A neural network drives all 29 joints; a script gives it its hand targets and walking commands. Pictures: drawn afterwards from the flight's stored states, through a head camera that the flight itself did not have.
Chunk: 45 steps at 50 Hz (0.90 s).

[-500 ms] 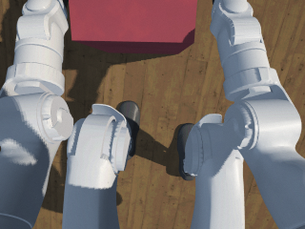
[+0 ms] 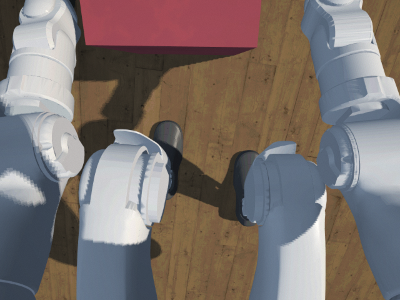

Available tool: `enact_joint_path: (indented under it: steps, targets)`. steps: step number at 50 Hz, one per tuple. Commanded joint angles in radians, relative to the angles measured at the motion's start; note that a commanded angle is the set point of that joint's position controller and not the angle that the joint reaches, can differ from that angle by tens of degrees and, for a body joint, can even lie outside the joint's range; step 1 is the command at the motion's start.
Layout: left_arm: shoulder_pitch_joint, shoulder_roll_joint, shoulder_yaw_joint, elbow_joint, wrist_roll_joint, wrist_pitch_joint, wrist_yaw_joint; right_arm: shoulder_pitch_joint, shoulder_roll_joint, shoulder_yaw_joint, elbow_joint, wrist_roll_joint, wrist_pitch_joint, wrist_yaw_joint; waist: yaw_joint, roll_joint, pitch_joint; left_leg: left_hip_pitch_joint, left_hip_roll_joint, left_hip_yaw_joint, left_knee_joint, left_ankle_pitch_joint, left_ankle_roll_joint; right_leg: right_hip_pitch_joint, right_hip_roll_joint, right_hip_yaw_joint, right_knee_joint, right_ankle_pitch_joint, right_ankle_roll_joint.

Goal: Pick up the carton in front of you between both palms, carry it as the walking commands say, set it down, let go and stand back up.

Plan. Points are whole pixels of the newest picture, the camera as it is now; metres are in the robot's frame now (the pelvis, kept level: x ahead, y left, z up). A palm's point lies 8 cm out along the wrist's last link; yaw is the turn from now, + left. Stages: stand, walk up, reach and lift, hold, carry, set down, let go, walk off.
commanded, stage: set down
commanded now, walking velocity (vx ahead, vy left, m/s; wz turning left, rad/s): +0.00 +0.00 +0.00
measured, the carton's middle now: out of the picture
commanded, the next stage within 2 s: let go in 1.16 s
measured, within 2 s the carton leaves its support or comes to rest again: neither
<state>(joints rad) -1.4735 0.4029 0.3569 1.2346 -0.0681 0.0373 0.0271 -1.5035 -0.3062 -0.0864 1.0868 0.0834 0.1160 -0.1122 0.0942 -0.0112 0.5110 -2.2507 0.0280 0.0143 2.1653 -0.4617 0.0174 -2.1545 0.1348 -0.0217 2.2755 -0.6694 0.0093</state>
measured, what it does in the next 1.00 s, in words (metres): rises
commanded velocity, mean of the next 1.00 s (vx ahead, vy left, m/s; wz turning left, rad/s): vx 0.00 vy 0.00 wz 0.00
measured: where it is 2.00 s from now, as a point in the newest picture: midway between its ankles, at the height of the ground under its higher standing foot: (207, 187)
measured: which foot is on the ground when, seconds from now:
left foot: down 0.00-1.00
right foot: down 0.00-1.00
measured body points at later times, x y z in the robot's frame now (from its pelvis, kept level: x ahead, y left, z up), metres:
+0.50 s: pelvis +0.01 +0.00 +0.07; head +0.34 +0.05 +0.36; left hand +0.53 +0.29 -0.05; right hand +0.59 -0.09 -0.05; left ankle +0.15 +0.12 -0.33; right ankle +0.09 -0.10 -0.33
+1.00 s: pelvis +0.03 +0.01 +0.20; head +0.35 +0.05 +0.51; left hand +0.53 +0.30 +0.09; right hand +0.60 -0.10 +0.09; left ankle +0.15 +0.12 -0.33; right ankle +0.09 -0.10 -0.33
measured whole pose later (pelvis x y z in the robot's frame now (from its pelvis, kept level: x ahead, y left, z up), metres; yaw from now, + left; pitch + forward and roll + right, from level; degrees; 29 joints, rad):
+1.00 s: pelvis +0.03 +0.01 +0.20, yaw +1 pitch +46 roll -3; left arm -1.15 0.32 0.33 0.83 -0.05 0.20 0.01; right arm -1.22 -0.28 -0.21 0.87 0.05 0.22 -0.08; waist 0.08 -0.02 -0.02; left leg -1.90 -0.02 -0.01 1.44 -0.34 0.02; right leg -1.81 0.09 0.02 1.51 -0.51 0.01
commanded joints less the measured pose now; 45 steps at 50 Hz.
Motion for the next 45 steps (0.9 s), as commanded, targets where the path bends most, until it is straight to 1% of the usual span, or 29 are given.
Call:
enact_joint_path:
  steps: [1,2,3,4,5,6,9,10,12,14,15,16,19,20,23,25,26,27,28,30,32,34,36,38,40,42,43,44,45]
  targets:
    - [-0.298,0.21,-0.07,-0.118,-0.081,-0.058,0.027,-0.334,-0.117,0.05,-0.116,0.106,-0.041,-0.009,0.076,-0.086,-1.202,0.645,-0.004,-0.035,-0.062,0.368,-0.007,0.333,-0.065,0.049,-0.225,0.333,0.027]
    - [-0.296,0.198,-0.083,-0.14,-0.11,-0.058,0.023,-0.314,-0.089,0.104,-0.104,0.132,-0.037,-0.003,0.081,-0.095,-1.24,0.693,-0.007,-0.031,-0.07,0.37,-0.008,0.328,-0.067,0.045,-0.234,0.307,0.028]
    - [-0.279,0.206,-0.088,-0.121,-0.107,-0.055,0.022,-0.348,-0.093,0.104,-0.154,0.155,-0.039,0.003,0.103,-0.051,-1.234,0.714,-0.009,-0.034,-0.062,0.4,-0.004,0.275,-0.064,0.046,-0.227,0.309,0.024]
    - [-0.261,0.202,-0.094,-0.13,-0.113,-0.052,0.027,-0.336,-0.088,0.123,-0.144,0.169,-0.038,0.009,0.11,-0.078,-1.248,0.739,-0.011,-0.044,-0.086,0.395,0.0,0.281,-0.062,0.03,-0.225,0.289,0.027]
    - [-0.293,0.194,-0.126,-0.165,-0.135,-0.044,0.026,-0.328,-0.13,0.093,-0.137,0.158,-0.035,0.006,0.064,-0.045,-1.292,0.801,-0.001,-0.058,-0.089,0.395,-0.01,0.267,-0.065,0.019,-0.229,0.269,0.027]
    - [-0.281,0.21,-0.115,-0.169,-0.122,-0.039,0.029,-0.298,-0.116,0.109,-0.115,0.177,-0.028,0.008,0.093,-0.036,-1.331,0.848,-0.01,-0.04,-0.089,0.409,-0.01,0.257,-0.063,0.019,-0.23,0.262,0.025]
    - [-0.21,0.171,-0.115,-0.192,-0.125,-0.017,0.031,-0.255,-0.141,0.074,-0.152,0.144,-0.027,-0.001,0.076,-0.047,-1.392,0.902,-0.015,-0.043,-0.112,0.421,-0.013,0.265,-0.059,-0.001,-0.262,0.249,0.028]
    - [-0.186,0.201,-0.111,-0.159,-0.115,-0.009,0.03,-0.281,-0.144,0.076,-0.194,0.148,-0.024,0.0,0.091,-0.056,-1.438,0.935,-0.013,-0.046,-0.113,0.429,-0.007,0.283,-0.058,-0.005,-0.259,0.249,0.033]
    - [-0.188,0.172,-0.112,-0.25,-0.123,0.013,0.039,-0.245,-0.147,0.043,-0.221,0.114,-0.008,-0.017,0.055,-0.062,-1.55,1.021,-0.028,-0.033,-0.145,0.421,-0.01,0.323,-0.05,-0.021,-0.301,0.229,0.027]
    - [-0.208,0.199,-0.105,-0.339,-0.104,0.034,0.051,-0.243,-0.164,0.007,-0.259,0.101,0.015,-0.028,0.044,-0.017,-1.614,1.062,-0.035,-0.031,-0.179,0.391,-0.015,0.322,-0.045,-0.032,-0.311,0.213,0.016]
    - [-0.175,0.182,-0.103,-0.312,-0.093,0.054,0.053,-0.25,-0.161,0.006,-0.278,0.104,0.031,-0.032,0.071,-0.003,-1.618,1.082,-0.045,-0.015,-0.195,0.391,-0.012,0.314,-0.036,-0.023,-0.348,0.199,0.013]
    - [-0.175,0.149,-0.101,-0.359,-0.097,0.07,0.054,-0.233,-0.154,0.002,-0.305,0.086,0.042,-0.035,0.051,-0.036,-1.66,1.075,-0.054,-0.002,-0.219,0.37,-0.012,0.386,-0.034,-0.033,-0.375,0.196,0.013]
    - [-0.157,0.123,-0.084,-0.376,-0.071,0.099,0.051,-0.182,-0.124,-0.037,-0.249,0.058,0.069,-0.03,0.033,-0.02,-1.524,0.988,-0.059,0.003,-0.282,0.295,-0.016,0.335,-0.028,-0.03,-0.437,0.15,0.007]
    - [-0.129,0.11,-0.084,-0.351,-0.047,0.101,0.043,-0.16,-0.123,-0.06,-0.227,0.044,0.07,-0.026,0.048,0.022,-1.498,0.993,-0.059,0.004,-0.301,0.29,-0.021,0.312,-0.029,-0.028,-0.452,0.14,0.008]
    - [-0.103,0.065,-0.071,-0.34,-0.021,0.102,0.026,-0.099,-0.098,-0.118,-0.149,-0.007,0.063,-0.01,0.008,0.043,-1.36,0.902,-0.054,-0.012,-0.359,0.261,-0.03,0.222,-0.03,-0.024,-0.498,0.132,0.001]
    - [-0.063,0.044,-0.058,-0.314,0.003,0.096,0.018,-0.09,-0.07,-0.11,-0.154,-0.013,0.051,-0.004,0.018,0.023,-1.375,0.892,-0.061,-0.001,-0.378,0.296,-0.033,0.238,-0.027,-0.02,-0.535,0.162,0.009]
    - [-0.042,0.033,-0.056,-0.318,-0.01,0.093,0.016,-0.068,-0.112,-0.137,-0.126,-0.052,0.044,-0.004,-0.012,-0.009,-1.414,0.884,-0.061,-0.004,-0.39,0.292,-0.039,0.294,-0.033,-0.03,-0.549,0.172,0.014]
    - [-0.041,0.038,-0.051,-0.323,0.005,0.09,0.014,-0.094,-0.079,-0.126,-0.162,-0.023,0.042,-0.002,0.025,0.011,-1.4,0.895,-0.061,-0.003,-0.409,0.293,-0.033,0.255,-0.03,-0.024,-0.563,0.166,0.011]
    - [-0.045,0.043,-0.047,-0.377,0.012,0.091,0.018,-0.084,-0.102,-0.153,-0.161,-0.038,0.04,-0.002,0.019,0.035,-1.451,0.924,-0.065,0.0,-0.43,0.317,-0.043,0.307,-0.028,-0.026,-0.57,0.194,0.006]
    - [-0.026,0.079,-0.019,-0.384,0.019,0.09,0.022,-0.082,-0.097,-0.128,-0.199,-0.037,0.039,0.003,0.024,-0.025,-1.502,0.936,-0.068,-0.001,-0.462,0.32,-0.035,0.353,-0.03,-0.033,-0.599,0.196,0.011]
    - [-0.024,0.057,-0.036,-0.424,0.003,0.098,0.015,-0.09,-0.068,-0.105,-0.252,-0.016,0.046,0.004,0.043,-0.017,-1.568,1.018,-0.072,0.007,-0.488,0.376,-0.033,0.398,-0.023,-0.028,-0.64,0.231,0.014]
    - [-0.002,0.079,-0.014,-0.434,0.014,0.11,0.017,-0.067,-0.09,-0.105,-0.277,-0.016,0.055,0.005,0.042,-0.05,-1.609,1.026,-0.075,0.009,-0.528,0.397,-0.034,0.449,-0.016,-0.029,-0.678,0.257,0.02]
    - [0.008,0.068,-0.031,-0.47,0.011,0.117,0.01,-0.06,-0.09,-0.108,-0.33,-0.004,0.064,0.006,0.052,-0.012,-1.663,1.126,-0.078,0.016,-0.56,0.447,-0.036,0.463,-0.01,-0.032,-0.716,0.284,0.026]
    - [0.015,0.077,-0.03,-0.5,0.005,0.131,0.01,-0.044,-0.116,-0.115,-0.323,-0.022,0.072,0.008,0.024,-0.033,-1.68,1.15,-0.079,0.011,-0.602,0.452,-0.041,0.492,-0.008,-0.042,-0.753,0.283,0.024]
    - [0.034,0.092,-0.021,-0.48,0.016,0.141,0.003,-0.034,-0.111,-0.109,-0.326,-0.004,0.085,0.01,0.046,0.0,-1.669,1.171,-0.074,0.015,-0.631,0.44,-0.043,0.522,-0.013,-0.027,-0.781,0.288,0.023]
    - [0.032,0.064,-0.041,-0.523,-0.018,0.141,-0.007,-0.038,-0.09,-0.108,-0.362,-0.02,0.085,0.018,0.018,-0.052,-1.666,1.186,-0.076,0.004,-0.675,0.463,-0.037,0.57,-0.014,-0.036,-0.824,0.321,0.029]
    - [0.045,0.09,-0.026,-0.524,0.014,0.144,-0.007,-0.024,-0.094,-0.109,-0.36,-0.018,0.09,0.023,0.042,-0.028,-1.673,1.232,-0.078,-0.003,-0.693,0.505,-0.035,0.556,-0.009,-0.034,-0.83,0.334,0.03]
    - [0.071,0.078,-0.017,-0.526,0.005,0.145,-0.009,-0.001,-0.105,-0.119,-0.36,-0.02,0.086,0.024,0.019,-0.035,-1.691,1.245,-0.08,0.01,-0.706,0.478,-0.039,0.591,-0.016,-0.027,-0.866,0.316,0.025]
    - [0.057,0.068,-0.029,-0.525,0.007,0.146,-0.014,-0.024,-0.095,-0.106,-0.379,-0.014,0.088,0.029,0.036,-0.004,-1.665,1.277,-0.073,-0.001,-0.739,0.48,-0.039,0.562,-0.014,-0.03,-0.879,0.312,0.025]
